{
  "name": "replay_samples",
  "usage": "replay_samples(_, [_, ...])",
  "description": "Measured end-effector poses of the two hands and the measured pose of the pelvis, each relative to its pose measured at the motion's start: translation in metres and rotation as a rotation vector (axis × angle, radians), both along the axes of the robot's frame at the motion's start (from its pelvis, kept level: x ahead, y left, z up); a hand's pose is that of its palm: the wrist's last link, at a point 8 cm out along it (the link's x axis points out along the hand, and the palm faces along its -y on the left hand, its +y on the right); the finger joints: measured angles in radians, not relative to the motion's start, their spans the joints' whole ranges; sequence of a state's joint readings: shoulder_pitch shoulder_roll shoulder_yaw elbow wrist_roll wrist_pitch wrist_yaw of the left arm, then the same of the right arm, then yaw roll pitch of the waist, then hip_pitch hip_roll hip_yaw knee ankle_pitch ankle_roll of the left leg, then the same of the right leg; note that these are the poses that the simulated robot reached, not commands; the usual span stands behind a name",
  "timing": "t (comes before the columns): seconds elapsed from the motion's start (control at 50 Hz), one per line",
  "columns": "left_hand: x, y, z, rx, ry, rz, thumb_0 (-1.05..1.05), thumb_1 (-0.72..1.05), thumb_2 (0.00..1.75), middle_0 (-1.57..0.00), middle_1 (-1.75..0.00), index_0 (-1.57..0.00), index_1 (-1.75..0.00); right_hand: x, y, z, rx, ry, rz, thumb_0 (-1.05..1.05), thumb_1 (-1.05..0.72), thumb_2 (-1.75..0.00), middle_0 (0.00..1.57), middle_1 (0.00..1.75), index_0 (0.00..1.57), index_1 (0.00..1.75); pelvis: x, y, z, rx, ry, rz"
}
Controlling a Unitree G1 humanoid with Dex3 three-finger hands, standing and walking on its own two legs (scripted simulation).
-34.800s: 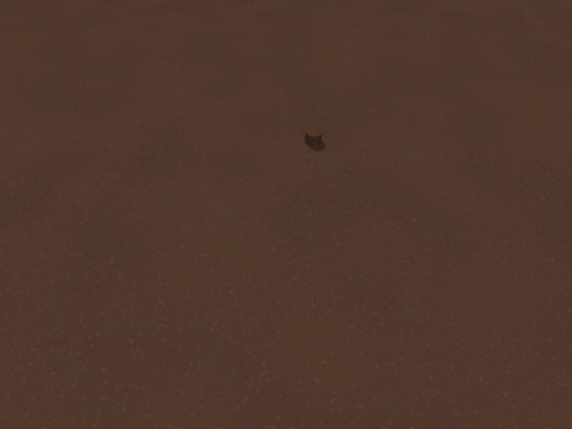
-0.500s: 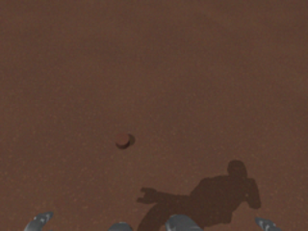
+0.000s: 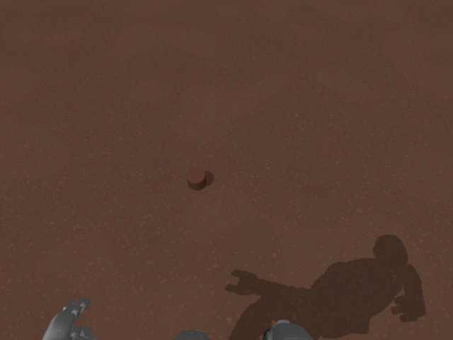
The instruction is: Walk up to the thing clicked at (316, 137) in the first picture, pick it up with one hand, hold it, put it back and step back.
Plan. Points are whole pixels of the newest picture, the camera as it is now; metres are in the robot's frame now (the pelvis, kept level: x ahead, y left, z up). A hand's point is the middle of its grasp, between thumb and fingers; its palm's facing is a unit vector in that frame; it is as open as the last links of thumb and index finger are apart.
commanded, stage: step back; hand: left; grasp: from above
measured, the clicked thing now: (196, 179) +0.87 +0.21 -0.72
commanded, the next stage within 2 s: stand in 1.50 s
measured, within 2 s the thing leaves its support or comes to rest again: neither
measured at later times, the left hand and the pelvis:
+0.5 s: hand out of the picture -0.10 +0.22 -0.15, palm faces -0.06 -0.92 -0.39, open 7.4 cm; pelvis -0.16 -0.04 +0.00, yaw -4 degrees
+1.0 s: hand out of the picture -0.08 +0.23 -0.13, palm faces +0.01 -0.91 -0.41, open 7.4 cm; pelvis -0.17 -0.05 +0.00, yaw +0 degrees
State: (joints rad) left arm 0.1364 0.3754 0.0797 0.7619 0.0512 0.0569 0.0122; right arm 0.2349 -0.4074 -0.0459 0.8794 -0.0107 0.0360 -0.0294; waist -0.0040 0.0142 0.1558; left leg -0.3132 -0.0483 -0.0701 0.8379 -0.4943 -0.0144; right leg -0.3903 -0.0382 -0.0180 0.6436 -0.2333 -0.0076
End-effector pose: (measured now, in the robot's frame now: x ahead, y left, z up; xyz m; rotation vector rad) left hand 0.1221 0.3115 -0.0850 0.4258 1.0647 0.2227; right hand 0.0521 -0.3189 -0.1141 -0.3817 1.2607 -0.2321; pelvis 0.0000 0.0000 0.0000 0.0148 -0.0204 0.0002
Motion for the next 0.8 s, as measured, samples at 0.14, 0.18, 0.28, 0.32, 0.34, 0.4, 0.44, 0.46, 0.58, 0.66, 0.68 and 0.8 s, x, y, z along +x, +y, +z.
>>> replay_samples(0.14, [-0.036,-0.003,-0.022,-0.078,-0.017,0.018,0.00,0.91,0.90,-0.20,-0.30,-0.20,-0.30,-0.051,0.019,0.011,-0.005,0.005,0.029,0.01,-0.90,-0.90,0.21,0.30,0.21,0.30,-0.052,0.003,-0.001,-0.003,-0.032,0.021])
replay_samples(0.18, [-0.053,-0.008,-0.021,-0.101,-0.001,0.026,0.00,0.91,0.90,-0.20,-0.30,-0.20,-0.30,-0.058,0.017,0.021,-0.018,-0.010,0.036,0.01,-0.90,-0.90,0.21,0.30,0.21,0.30,-0.063,0.001,0.005,-0.028,-0.023,0.019])
replay_samples(0.28, [-0.102,-0.014,-0.025,-0.107,0.041,0.030,0.00,0.91,0.90,-0.20,-0.30,-0.21,-0.30,-0.062,0.000,0.035,-0.053,-0.095,0.056,0.01,-0.90,-0.90,0.21,0.30,0.21,0.30,-0.097,-0.009,0.008,-0.038,0.002,-0.013])
replay_samples(0.32, [-0.124,-0.018,-0.028,-0.094,0.065,0.022,0.00,0.91,0.90,-0.20,-0.30,-0.20,-0.30,-0.064,-0.009,0.036,-0.059,-0.136,0.060,0.01,-0.90,-0.90,0.21,0.30,0.21,0.30,-0.112,-0.015,0.005,-0.031,0.005,-0.033])
replay_samples(0.34, [-0.134,-0.020,-0.030,-0.087,0.079,0.015,0.00,0.91,0.90,-0.20,-0.30,-0.20,-0.30,-0.065,-0.014,0.036,-0.059,-0.157,0.060,0.01,-0.90,-0.90,0.21,0.30,0.21,0.30,-0.119,-0.019,0.003,-0.026,0.005,-0.045])
replay_samples(0.4, [-0.168,-0.029,-0.035,-0.059,0.115,0.004,0.00,0.91,0.90,-0.20,-0.30,-0.20,-0.30,-0.075,-0.032,0.026,-0.048,-0.210,0.053,0.01,-0.90,-0.90,0.21,0.30,0.21,0.30,-0.141,-0.031,-0.007,-0.018,-0.005,-0.077])
replay_samples(0.44, [-0.193,-0.038,-0.032,-0.053,0.138,0.016,0.00,0.91,0.90,-0.20,-0.30,-0.20,-0.30,-0.087,-0.042,0.019,-0.036,-0.217,0.031,0.01,-0.90,-0.90,0.21,0.30,0.21,0.30,-0.154,-0.035,-0.008,-0.064,-0.032,-0.059])
replay_samples(0.46, [-0.205,-0.042,-0.028,-0.053,0.144,0.022,0.00,0.91,0.90,-0.20,-0.30,-0.20,-0.30,-0.095,-0.044,0.017,-0.029,-0.211,0.018,0.01,-0.90,-0.90,0.21,0.30,0.21,0.30,-0.157,-0.037,-0.006,-0.059,-0.033,-0.056])
replay_samples(0.58, [-0.248,-0.044,-0.008,-0.029,0.149,0.070,0.01,0.90,0.90,-0.20,-0.30,-0.21,-0.30,-0.145,-0.045,0.006,0.026,-0.127,-0.016,0.01,-0.90,-0.90,0.20,0.30,0.20,0.30,-0.168,-0.041,0.004,-0.003,-0.021,-0.050])
replay_samples(0.66, [-0.255,-0.033,-0.004,-0.017,0.113,0.081,0.01,0.90,0.90,-0.20,-0.30,-0.21,-0.30,-0.171,-0.035,-0.004,0.044,-0.040,0.004,0.01,-0.90,-0.90,0.20,0.30,0.20,0.30,-0.175,-0.037,0.003,-0.013,-0.010,-0.015])
replay_samples(0.68, [-0.255,-0.029,-0.005,-0.016,0.105,0.088,0.01,0.90,0.90,-0.20,-0.30,-0.21,-0.30,-0.175,-0.031,-0.005,0.048,-0.021,0.012,0.01,-0.90,-0.90,0.20,0.30,0.20,0.30,-0.176,-0.035,0.002,-0.015,-0.009,-0.002])
replay_samples(0.8, [-0.252,-0.014,-0.011,-0.029,0.113,0.100,0.01,0.90,0.90,-0.20,-0.30,-0.21,-0.30,-0.187,-0.008,0.002,0.072,-0.030,0.010,0.01,-0.90,-0.90,0.21,0.30,0.21,0.30,-0.181,-0.026,0.006,0.015,-0.023,0.000])
